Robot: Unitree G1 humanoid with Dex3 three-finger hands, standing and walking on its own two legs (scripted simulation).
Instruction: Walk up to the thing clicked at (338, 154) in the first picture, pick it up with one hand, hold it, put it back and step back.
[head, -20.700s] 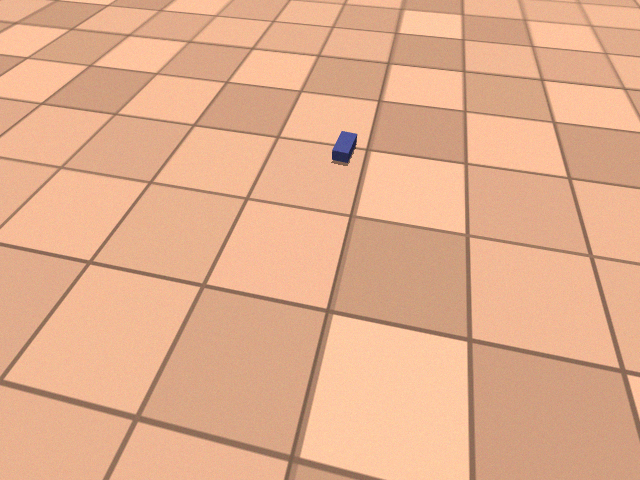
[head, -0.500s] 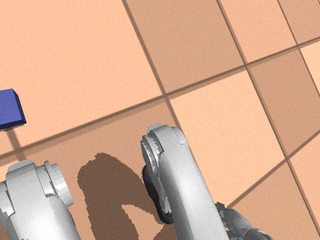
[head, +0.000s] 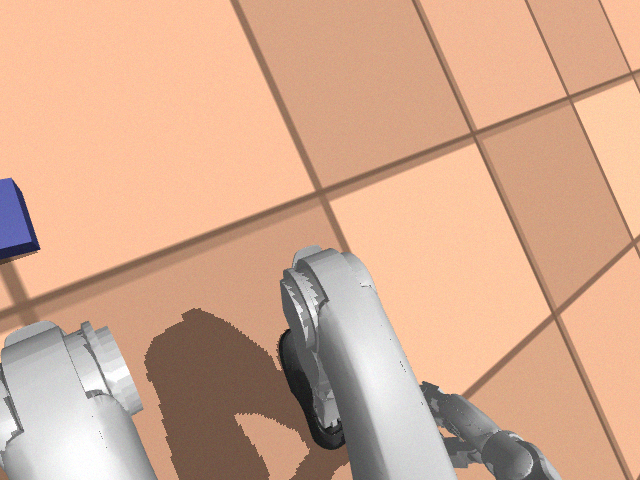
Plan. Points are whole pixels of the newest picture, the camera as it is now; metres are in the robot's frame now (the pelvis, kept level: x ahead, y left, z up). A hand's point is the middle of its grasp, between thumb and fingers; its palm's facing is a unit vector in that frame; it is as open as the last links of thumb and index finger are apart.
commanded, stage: rest palm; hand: left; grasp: from above
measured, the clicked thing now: out of the picture +0.43 +0.32 -0.26
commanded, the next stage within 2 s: close in 0.24 s
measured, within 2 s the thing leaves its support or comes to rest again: neither
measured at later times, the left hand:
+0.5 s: hand out of the picture +0.42 +0.32 -0.23, palm faces -0.41 -0.13 -0.90, open 13.8 cm
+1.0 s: hand out of the picture +0.42 +0.32 -0.24, palm faces -0.42 -0.14 -0.90, open 11.9 cm
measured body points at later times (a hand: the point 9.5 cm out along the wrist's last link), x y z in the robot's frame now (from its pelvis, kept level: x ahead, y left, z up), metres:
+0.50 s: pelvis +0.00 +0.00 +0.00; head +0.24 +0.13 +0.35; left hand +0.44 +0.32 -0.18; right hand +0.08 -0.25 -0.07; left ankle +0.06 +0.14 -0.25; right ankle +0.11 -0.15 -0.25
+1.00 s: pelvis +0.00 +0.00 +0.00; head +0.24 +0.14 +0.35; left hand +0.44 +0.32 -0.19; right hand +0.08 -0.25 -0.07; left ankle +0.06 +0.14 -0.25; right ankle +0.11 -0.15 -0.25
